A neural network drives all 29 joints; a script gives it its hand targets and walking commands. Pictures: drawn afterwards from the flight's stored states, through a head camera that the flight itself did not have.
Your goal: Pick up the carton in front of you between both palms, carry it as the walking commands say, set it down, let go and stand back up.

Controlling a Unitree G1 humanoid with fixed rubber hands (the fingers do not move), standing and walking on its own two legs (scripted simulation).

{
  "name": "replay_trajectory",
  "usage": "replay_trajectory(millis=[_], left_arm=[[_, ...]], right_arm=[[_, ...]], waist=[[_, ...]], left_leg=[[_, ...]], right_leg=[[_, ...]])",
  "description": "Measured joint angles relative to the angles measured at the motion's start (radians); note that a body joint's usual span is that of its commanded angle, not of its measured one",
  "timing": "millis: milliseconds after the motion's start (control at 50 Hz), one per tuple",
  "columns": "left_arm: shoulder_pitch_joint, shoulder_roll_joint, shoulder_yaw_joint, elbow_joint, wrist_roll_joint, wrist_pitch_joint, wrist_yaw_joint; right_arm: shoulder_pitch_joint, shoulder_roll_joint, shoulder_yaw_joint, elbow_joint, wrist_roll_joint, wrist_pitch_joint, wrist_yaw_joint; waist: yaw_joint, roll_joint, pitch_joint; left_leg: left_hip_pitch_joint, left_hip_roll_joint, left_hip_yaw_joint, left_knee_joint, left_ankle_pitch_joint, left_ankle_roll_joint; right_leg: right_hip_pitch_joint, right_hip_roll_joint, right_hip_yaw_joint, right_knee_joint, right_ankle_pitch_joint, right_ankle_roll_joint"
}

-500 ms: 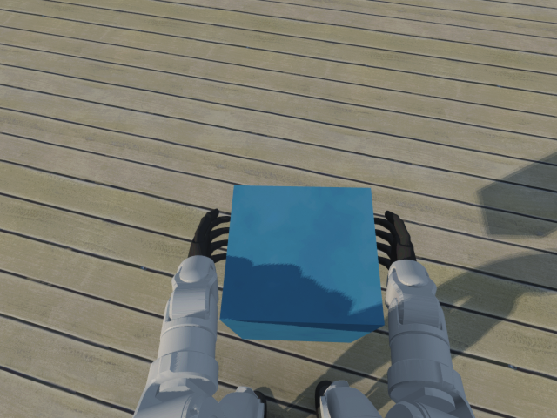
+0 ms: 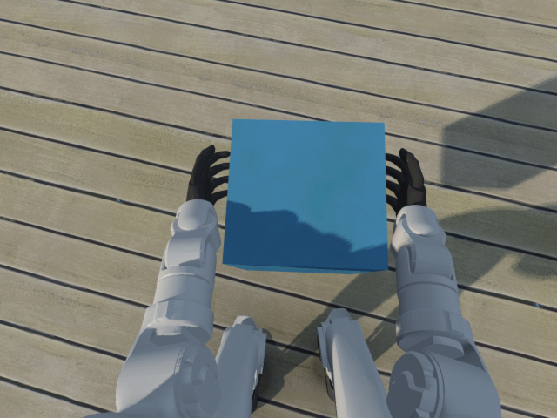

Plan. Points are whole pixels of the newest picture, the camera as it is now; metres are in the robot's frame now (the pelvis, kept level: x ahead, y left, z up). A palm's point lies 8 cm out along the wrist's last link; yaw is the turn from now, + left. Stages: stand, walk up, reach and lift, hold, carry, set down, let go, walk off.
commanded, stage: set down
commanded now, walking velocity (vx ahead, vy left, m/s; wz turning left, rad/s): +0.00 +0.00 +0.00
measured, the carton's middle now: (302, 210) +0.43 -0.03 -0.15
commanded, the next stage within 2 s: none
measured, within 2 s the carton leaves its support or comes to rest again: rests again in 1.52 s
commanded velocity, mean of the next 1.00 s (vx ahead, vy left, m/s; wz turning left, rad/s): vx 0.00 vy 0.00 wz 0.00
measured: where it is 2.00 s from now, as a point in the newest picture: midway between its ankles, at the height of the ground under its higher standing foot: (292, 382)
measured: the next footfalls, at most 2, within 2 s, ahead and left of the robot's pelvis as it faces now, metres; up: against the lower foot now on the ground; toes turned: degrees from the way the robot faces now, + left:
none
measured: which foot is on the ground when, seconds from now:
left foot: down 0.00-1.00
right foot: down 0.00-1.00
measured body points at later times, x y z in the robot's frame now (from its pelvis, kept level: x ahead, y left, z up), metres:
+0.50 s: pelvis -0.03 +0.00 -0.13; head +0.26 -0.01 +0.22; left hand +0.47 +0.11 -0.24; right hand +0.44 -0.19 -0.24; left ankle +0.06 +0.12 -0.59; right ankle +0.09 -0.13 -0.59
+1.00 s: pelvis -0.04 +0.00 -0.23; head +0.31 +0.00 +0.06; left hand +0.50 +0.10 -0.39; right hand +0.45 -0.20 -0.39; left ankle +0.06 +0.12 -0.59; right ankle +0.09 -0.13 -0.59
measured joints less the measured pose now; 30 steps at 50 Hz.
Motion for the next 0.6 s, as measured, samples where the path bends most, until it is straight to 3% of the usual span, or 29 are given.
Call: replay_trajectory(millis=[320, 600], left_arm=[[-0.169, 0.093, -0.042, 0.086, -0.067, -0.013, 0.013], [-0.333, 0.163, -0.093, 0.184, -0.104, -0.028, 0.038]], right_arm=[[-0.124, -0.046, 0.031, 0.034, 0.072, -0.013, -0.064], [-0.254, -0.103, 0.023, 0.096, 0.115, -0.029, -0.08]], waist=[[-0.005, 0.001, 0.002], [-0.02, 0.003, 0.095]], left_leg=[[-0.37, -0.027, -0.001, 0.322, -0.076, -0.024], [-0.582, -0.054, 0.001, 0.533, -0.104, -0.035]], right_leg=[[-0.374, 0.029, -0.003, 0.319, -0.067, 0.011], [-0.58, 0.044, -0.007, 0.52, -0.092, 0.032]])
